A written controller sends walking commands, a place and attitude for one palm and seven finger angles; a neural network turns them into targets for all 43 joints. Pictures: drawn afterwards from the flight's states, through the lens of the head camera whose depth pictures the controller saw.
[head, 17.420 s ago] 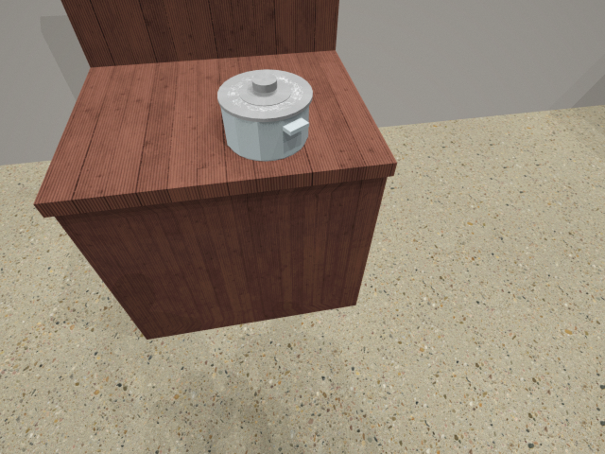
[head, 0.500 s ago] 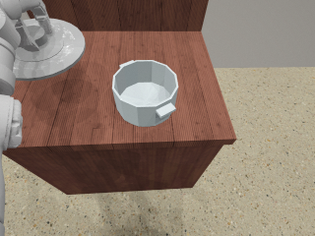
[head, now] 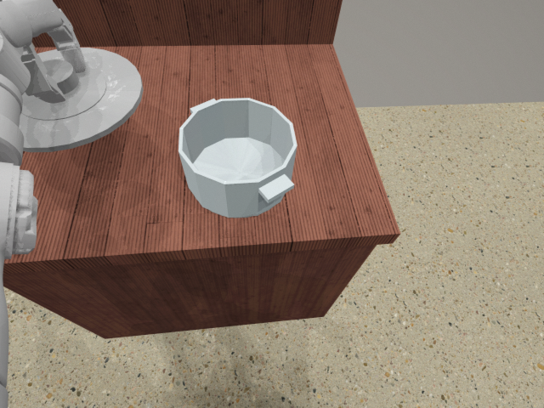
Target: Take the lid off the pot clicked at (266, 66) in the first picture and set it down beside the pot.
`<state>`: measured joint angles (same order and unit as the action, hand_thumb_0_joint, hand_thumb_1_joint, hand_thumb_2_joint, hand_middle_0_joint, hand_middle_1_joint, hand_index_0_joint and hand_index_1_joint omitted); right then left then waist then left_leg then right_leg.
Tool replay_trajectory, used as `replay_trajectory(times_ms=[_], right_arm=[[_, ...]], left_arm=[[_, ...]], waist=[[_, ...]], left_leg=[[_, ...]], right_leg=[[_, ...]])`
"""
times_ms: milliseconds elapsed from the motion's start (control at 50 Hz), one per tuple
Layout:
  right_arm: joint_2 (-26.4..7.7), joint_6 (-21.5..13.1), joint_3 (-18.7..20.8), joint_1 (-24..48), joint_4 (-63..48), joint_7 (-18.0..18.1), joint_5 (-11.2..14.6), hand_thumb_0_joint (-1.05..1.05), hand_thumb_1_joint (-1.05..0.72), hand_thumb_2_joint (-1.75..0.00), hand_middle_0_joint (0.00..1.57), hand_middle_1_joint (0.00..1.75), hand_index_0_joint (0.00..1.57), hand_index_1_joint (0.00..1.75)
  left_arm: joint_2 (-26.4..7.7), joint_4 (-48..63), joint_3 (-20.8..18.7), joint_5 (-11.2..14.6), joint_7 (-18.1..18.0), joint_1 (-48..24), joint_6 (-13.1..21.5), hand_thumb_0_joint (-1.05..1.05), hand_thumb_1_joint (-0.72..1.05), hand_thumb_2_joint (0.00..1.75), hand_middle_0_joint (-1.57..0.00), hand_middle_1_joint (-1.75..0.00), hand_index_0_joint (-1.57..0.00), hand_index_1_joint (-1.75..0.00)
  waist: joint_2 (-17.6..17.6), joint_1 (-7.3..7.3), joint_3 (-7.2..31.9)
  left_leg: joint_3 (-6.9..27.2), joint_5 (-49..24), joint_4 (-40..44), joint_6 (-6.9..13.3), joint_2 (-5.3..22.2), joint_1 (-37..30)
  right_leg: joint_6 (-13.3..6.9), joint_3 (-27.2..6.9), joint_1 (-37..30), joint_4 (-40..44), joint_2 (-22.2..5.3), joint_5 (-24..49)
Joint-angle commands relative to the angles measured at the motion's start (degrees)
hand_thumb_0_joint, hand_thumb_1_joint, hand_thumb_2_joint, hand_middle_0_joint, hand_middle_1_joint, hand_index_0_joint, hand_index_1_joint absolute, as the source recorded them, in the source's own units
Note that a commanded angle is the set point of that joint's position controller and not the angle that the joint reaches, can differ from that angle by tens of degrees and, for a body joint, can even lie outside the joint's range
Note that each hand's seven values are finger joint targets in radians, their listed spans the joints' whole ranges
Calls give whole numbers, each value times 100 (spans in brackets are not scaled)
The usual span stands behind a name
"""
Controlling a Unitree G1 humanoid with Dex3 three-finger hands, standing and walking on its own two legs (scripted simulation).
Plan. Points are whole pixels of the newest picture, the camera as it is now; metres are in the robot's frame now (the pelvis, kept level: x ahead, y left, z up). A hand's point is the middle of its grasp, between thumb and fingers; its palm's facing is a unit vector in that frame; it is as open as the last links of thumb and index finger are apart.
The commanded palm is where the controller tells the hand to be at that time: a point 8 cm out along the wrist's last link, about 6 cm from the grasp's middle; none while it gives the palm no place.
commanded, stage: lower the lid onto the table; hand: left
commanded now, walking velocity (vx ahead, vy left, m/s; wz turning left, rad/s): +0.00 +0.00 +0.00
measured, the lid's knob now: (54, 77) +0.53 +0.26 +0.17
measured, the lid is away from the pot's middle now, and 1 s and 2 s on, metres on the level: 0.24 0.24 0.24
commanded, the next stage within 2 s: none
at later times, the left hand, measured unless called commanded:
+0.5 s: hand (51, 91) +0.50 +0.26 +0.17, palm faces -0.40 -0.11 -0.91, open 8.4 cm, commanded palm +0.53 +0.24 +0.24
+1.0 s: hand (61, 114) +0.49 +0.25 +0.14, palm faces -0.43 -0.09 -0.90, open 8.4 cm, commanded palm +0.54 +0.24 +0.21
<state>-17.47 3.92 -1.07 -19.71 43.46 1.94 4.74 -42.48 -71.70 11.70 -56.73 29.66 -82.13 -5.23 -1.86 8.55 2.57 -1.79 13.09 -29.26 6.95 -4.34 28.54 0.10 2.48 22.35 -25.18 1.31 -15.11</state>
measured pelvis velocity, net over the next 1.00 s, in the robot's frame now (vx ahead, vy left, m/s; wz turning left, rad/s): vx -0.01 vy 0.00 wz -0.01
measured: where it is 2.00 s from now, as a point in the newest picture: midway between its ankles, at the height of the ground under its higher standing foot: outside the picture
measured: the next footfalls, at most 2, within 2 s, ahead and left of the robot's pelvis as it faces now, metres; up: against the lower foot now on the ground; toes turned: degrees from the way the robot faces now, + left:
none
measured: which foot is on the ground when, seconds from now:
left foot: down 0.00-1.00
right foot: down 0.00-1.00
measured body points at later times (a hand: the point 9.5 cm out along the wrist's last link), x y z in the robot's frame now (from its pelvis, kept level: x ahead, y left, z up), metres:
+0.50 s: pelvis +0.00 +0.00 +0.00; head +0.08 +0.01 +0.44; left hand +0.52 +0.26 +0.22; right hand +0.00 -0.28 -0.12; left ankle +0.00 +0.04 -0.73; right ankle -0.04 -0.13 -0.73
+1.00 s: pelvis -0.01 +0.00 +0.00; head +0.08 +0.01 +0.44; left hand +0.51 +0.26 +0.19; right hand -0.03 -0.29 -0.12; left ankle +0.00 +0.04 -0.73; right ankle -0.04 -0.13 -0.73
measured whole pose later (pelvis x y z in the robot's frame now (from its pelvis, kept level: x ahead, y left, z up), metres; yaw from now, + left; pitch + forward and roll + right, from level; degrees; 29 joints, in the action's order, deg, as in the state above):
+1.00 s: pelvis -0.01 +0.00 +0.00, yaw +0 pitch +14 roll -3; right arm -17.5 5.0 -0.1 -21.7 43.8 2.7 4.2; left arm -41.4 -71.7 10.9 -56.6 25.5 -74.5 -0.1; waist -2.1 8.3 3.6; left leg -1.9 13.8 -32.2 6.7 -3.6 32.0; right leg -0.3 2.4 25.8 -27.7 2.0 -15.5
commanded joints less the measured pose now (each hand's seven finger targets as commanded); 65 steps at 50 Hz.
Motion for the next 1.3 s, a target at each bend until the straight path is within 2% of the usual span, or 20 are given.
replay_trajectory(times_ms=[0,60,100,140,220,300,320,400,440,480,600,660,780,840,900,960,1060,1100,1140,1280], right_arm=[[-1065,-86,460,-658,-322,61,-55,0,-90,-90,20,30,20,30],[-1087,-76,463,-799,-293,78,-73,0,-90,-90,20,30,20,30],[-1053,-43,503,-779,-255,34,-70,0,-90,-90,20,30,20,30],[-1085,-20,487,-792,-225,35,-52,0,-90,-90,20,30,20,30],[-1062,13,519,-791,-246,12,-82,0,-90,-90,20,30,20,30],[-1073,23,494,-806,-196,22,-67,0,-90,-90,20,30,20,30],[-1090,16,480,-796,-200,34,-57,0,-90,-90,20,30,20,30],[-1057,-5,487,-756,-298,65,-88,0,-90,-90,20,30,20,30],[-1047,-25,467,-790,-308,66,-80,0,-90,-90,20,30,20,30],[-1075,-7,442,-772,-261,62,-54,0,-90,-90,20,30,20,30],[-1064,-9,476,-775,-278,95,-78,0,-90,-90,20,30,20,30],[-1085,-2,454,-783,-247,128,-37,0,-90,-90,20,30,20,30],[-1081,15,442,-813,-276,165,-61,0,-90,-90,20,30,20,30],[-1083,12,440,-857,-238,163,-23,0,-90,-90,20,30,20,30],[-1080,31,475,-862,-258,163,-70,0,-90,-90,20,30,20,30],[-1090,4,472,-932,-197,188,-62,0,-90,-90,20,30,20,30],[-1073,-30,490,-974,-186,211,-90,0,-90,-90,20,30,20,30],[-1097,-15,452,-1036,-128,225,-61,0,-90,-90,20,30,20,30],[-1116,-16,433,-1009,-116,221,-40,0,-90,-90,20,30,20,30],[-1090,-21,444,-1070,-202,269,-85,0,-90,-90,20,30,20,30]], left_arm=[[-1273,1807,-136,-84,-298,-3792,23,0,53,102,-83,-107,-81,-107],[-1430,1628,-332,5,-272,-3347,143,0,53,102,-83,-107,-81,-107],[-1050,1482,-115,32,-247,-3310,85,0,53,102,-83,-107,-81,-107],[-1356,1320,-345,34,-260,-3112,92,0,53,102,-83,-107,-81,-107],[-1279,1789,-279,-3,-310,-3372,186,0,53,102,-83,-107,-81,-107],[-1048,1250,-185,74,-345,-3064,176,0,53,102,-83,-107,-81,-107],[-1249,1277,-309,70,-371,-3083,180,0,53,102,-83,-107,-81,-107],[-1408,1893,-352,-22,-468,-3477,313,0,53,102,-83,-107,-81,-107],[-1464,1528,-479,-27,-506,-3096,311,0,53,102,-83,-107,-81,-107],[-1301,1057,-414,58,-490,-2764,298,0,53,102,-83,-107,-81,-107],[-1281,1436,-359,15,-538,-3041,332,0,53,102,-83,-107,-81,-107],[-1062,1246,-184,107,-529,-2815,391,0,53,102,-83,-107,-81,-107],[-1562,1411,-570,39,-638,-2769,530,0,53,102,-83,-107,-81,-107],[-1293,1070,-402,45,-667,-2505,487,0,53,102,-83,-107,-81,-107],[-1340,1599,-424,21,-703,-2913,544,0,53,102,-83,-107,-81,-107],[-1050,1151,-281,94,-705,-2524,566,0,53,102,-83,-107,-81,-107],[-1109,1453,-321,56,-797,-2790,612,0,53,102,-83,-107,-81,-107],[-1377,995,-548,22,-843,-2470,586,0,53,102,-83,-107,-81,-107],[-1285,896,-450,36,-873,-2453,536,0,53,102,-83,-107,-81,-107],[-1644,1252,-725,-91,-965,-2573,634,0,53,102,-83,-107,-81,-107]], waist=[[-798,11,3079],[-697,-3,3077],[-617,60,2941],[-360,51,2836],[-820,31,3030],[-525,84,2698],[-458,74,2700],[-757,32,3178],[-747,16,2957],[-546,36,2557],[-533,64,2944],[-556,74,2715],[-591,32,2799],[-535,85,2525],[-829,69,2917],[-658,97,2605],[-777,99,2912],[-388,127,2725],[-481,126,2522],[-744,63,3016]], left_leg=[[891,-3518,-259,-396,393,-3528],[875,-3643,-292,-414,428,-3522],[910,-3663,-326,-391,405,-3556],[803,-3211,-303,-338,378,-3246],[916,-3724,-371,-414,410,-3633],[893,-3155,-316,-390,418,-3311],[827,-2867,-288,-356,410,-3174],[867,-3394,-341,-389,414,-3467],[911,-3358,-339,-428,436,-3407],[872,-3047,-340,-389,444,-3100],[784,-2851,-359,-323,405,-3150],[738,-2689,-325,-308,423,-2978],[734,-2665,-388,-278,409,-2938],[769,-2415,-329,-304,434,-2858],[809,-2794,-362,-352,459,-3176],[810,-2423,-321,-348,497,-3010],[798,-2548,-384,-342,491,-3123],[762,-2397,-402,-298,467,-2823],[717,-2084,-349,-281,458,-2619],[670,-2841,-545,-294,474,-2839]], right_leg=[[-222,29,589,147,290,1642],[-235,54,616,160,273,1642],[-197,59,808,163,323,1532],[-194,57,639,175,304,1533],[-228,49,834,148,344,1507],[-214,75,978,146,322,1260],[-214,71,866,152,307,1255],[-233,14,713,91,322,1513],[-244,56,850,83,329,1332],[-238,80,990,73,298,1262],[-226,20,806,62,306,1344],[-244,37,969,66,265,1270],[-245,4,796,25,305,1362],[-245,41,1029,41,319,1092],[-260,18,1014,5,324,1181],[-271,66,1272,29,309,910],[-280,29,1234,-26,313,1023],[-244,17,1081,-59,337,1102],[-248,27,1162,-49,317,1004],[-253,-26,985,-162,335,1458]])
